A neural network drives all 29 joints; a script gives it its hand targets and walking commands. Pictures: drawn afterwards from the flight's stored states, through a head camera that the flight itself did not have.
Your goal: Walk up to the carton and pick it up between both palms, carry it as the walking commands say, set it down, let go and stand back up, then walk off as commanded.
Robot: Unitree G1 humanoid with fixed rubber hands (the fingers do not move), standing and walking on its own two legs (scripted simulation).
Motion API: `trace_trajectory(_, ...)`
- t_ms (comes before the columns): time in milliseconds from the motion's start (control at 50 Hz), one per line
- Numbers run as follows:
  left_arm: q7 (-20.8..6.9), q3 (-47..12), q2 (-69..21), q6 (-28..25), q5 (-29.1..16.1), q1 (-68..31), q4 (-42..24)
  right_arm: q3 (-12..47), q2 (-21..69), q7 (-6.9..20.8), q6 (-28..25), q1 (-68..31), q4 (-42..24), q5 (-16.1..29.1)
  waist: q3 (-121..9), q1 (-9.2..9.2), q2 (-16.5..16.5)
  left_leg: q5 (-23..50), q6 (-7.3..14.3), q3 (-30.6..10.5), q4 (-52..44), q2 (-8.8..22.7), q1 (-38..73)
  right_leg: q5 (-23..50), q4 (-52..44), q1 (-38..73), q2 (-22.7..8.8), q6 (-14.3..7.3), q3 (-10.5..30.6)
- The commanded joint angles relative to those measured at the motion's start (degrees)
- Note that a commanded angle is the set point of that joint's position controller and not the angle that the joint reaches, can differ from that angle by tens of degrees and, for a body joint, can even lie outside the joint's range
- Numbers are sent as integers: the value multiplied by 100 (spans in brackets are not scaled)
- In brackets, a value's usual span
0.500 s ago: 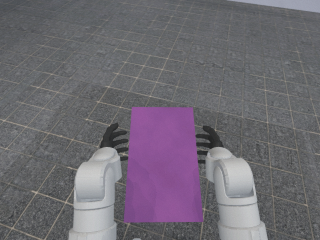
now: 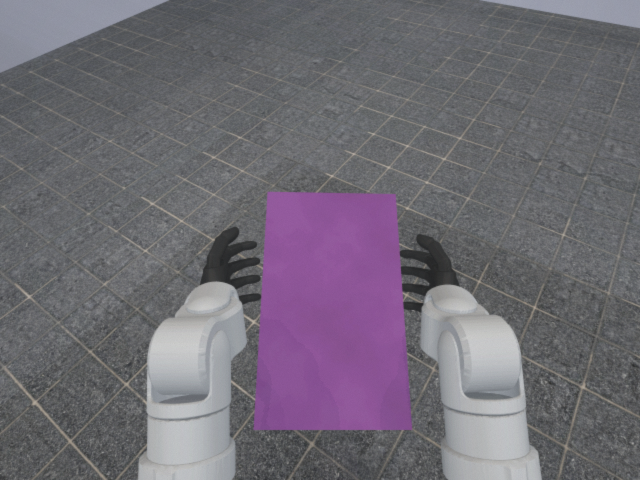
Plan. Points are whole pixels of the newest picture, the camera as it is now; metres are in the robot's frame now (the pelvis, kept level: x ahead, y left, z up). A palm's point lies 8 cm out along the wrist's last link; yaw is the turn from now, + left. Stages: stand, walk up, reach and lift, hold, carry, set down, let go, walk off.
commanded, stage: carry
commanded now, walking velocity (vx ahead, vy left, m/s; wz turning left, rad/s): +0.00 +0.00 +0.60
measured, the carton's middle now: (328, 312) +0.33 +0.01 +0.01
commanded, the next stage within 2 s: none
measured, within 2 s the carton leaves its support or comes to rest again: neither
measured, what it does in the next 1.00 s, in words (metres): steps on the spot: left foot, then right foot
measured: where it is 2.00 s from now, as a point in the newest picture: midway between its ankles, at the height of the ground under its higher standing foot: outside the picture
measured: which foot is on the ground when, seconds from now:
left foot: down 0.00-0.00, up 0.02-0.42, down 0.44-1.00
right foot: down 0.00-0.44, up 0.46-0.84, down 0.86-1.00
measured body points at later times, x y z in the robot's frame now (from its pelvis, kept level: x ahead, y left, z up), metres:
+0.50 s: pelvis +0.02 +0.07 -0.01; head +0.02 +0.07 +0.44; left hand +0.30 +0.23 +0.08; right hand +0.33 -0.01 +0.08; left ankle +0.03 +0.16 -0.73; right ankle +0.00 -0.07 -0.71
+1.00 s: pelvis +0.02 +0.08 +0.00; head +0.01 +0.06 +0.45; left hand +0.30 +0.25 +0.12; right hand +0.33 +0.01 +0.10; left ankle +0.03 +0.16 -0.73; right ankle +0.04 +0.00 -0.73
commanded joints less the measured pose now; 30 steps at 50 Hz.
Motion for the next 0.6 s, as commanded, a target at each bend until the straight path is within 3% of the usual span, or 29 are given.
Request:
trace_trajectory(0,-1064,-2489,-5931,24,-1579,-1128,-133,2245,5588,873,-290,-1453,-847,1695,-2216,-17,-1711,-1951,-284,843,2004,111,-1521,500,-1259,3726,-2271,-704,1627)
trace_trajectory(20,-1075,-2448,-5889,10,-1581,-1210,-174,2238,5581,868,-285,-1692,-895,1725,-2066,-66,-1936,-2152,-332,1190,3182,505,-1923,755,-1503,3170,-3423,-1189,2168)
trace_trajectory(40,-1088,-2456,-5954,20,-1560,-1307,-168,2339,5743,892,-275,-1986,-865,1861,-1778,-93,-1270,-1894,-269,1238,3747,889,-1742,600,-1564,2450,-3389,-1174,1635)
trace_trajectory(60,-1114,-2469,-5987,-18,-1568,-1458,-320,2475,6004,905,-294,-2121,-826,1972,-1702,-106,-850,-1488,-231,1190,4089,921,-1534,1131,-1269,2204,-2862,-991,963)
trace_trajectory(120,-1129,-2402,-5768,-53,-1519,-1414,-496,2668,6078,924,-251,-2025,-782,2054,-1659,-114,-1264,-1128,-262,1438,3967,878,-1576,2430,-550,2414,-2140,-733,208)
trace_trajectory(160,-1142,-2215,-5582,-26,-1475,-1133,-357,2768,5983,856,-203,-2008,-842,2056,-1747,-89,-1798,-1178,-299,1723,3552,846,-1685,3332,-318,2753,-2026,-682,119)
trace_trajectory(200,-1164,-2089,-5498,15,-1458,-1012,-262,2836,5966,798,-157,-2092,-895,2072,-1782,-61,-2043,-1257,-333,1941,3236,862,-1664,3773,-264,2863,-2027,-682,111)
trace_trajectory(260,-1177,-2102,-5467,69,-1474,-974,-195,2805,5950,759,-108,-2074,-878,2075,-1781,-43,-1967,-1178,-297,2081,2601,934,-1265,3907,-112,2606,-1937,-663,-107)
trace_trajectory(360,-1145,-2204,-5477,144,-1451,-1132,-136,2585,5818,821,-24,-2081,-654,2051,-1889,-63,-1749,-929,-93,2115,887,1031,-303,2690,251,1986,-1922,-666,-221)
trace_trajectory(380,-1118,-2267,-5486,166,-1440,-1200,-102,2486,5774,848,-2,-1955,-512,1995,-1828,-147,-1495,-368,-56,2124,47,1017,33,2271,504,1814,-1795,-533,-345)
trace_trajectory(400,-1090,-2266,-5478,192,-1381,-1153,1,2406,5724,873,17,-1897,-393,1980,-1766,-212,-1018,465,-17,1949,-895,988,472,1570,968,1535,-1534,-328,-454)
trace_trajectory(420,-1076,-2277,-5422,193,-1321,-1207,30,2347,5711,900,20,-1831,-239,1975,-1696,-188,-289,1578,111,869,-882,1475,1254,63,1584,437,-1214,-116,-323)
trace_trajectory(440,-1071,-2290,-5408,209,-1243,-1258,202,2206,5654,918,20,-1740,54,1872,-1490,-139,785,2295,414,-773,-1031,2441,1750,-1339,2381,-926,-727,64,-271)
trace_trajectory(460,-1078,-2411,-5457,238,-1275,-1400,199,2082,5666,937,-17,-1576,143,1811,-1269,-138,1222,2830,575,-1428,-1249,2672,1655,-1763,2732,-1115,-345,117,111)
trace_trajectory(480,-1080,-2575,-5697,213,-1397,-1658,-18,2101,5808,974,-80,-1717,-54,1873,-1406,-190,1175,3286,824,-1282,-1058,2609,2012,-1660,2809,-1265,-333,80,451)
trace_trajectory(500,-1114,-2722,-5993,142,-1504,-1907,-198,2153,6060,1039,-170,-1878,-197,1920,-1583,-187,871,3381,777,-874,-900,2460,2288,-1328,2767,-1356,-379,46,544)
trace_trajectory(540,-1159,-2984,-6379,-27,-1719,-2174,-474,2205,6277,1134,-360,-2062,-580,2013,-2081,-185,633,3346,666,-107,-693,2181,2663,-773,2808,-1221,-331,-20,494)
trace_trajectory(580,-1182,-3209,-6450,-102,-1887,-2346,-730,2171,6256,1144,-472,-1980,-727,1989,-2371,-208,723,3281,736,-78,-726,2148,2853,-652,2682,-1124,-207,-74,528)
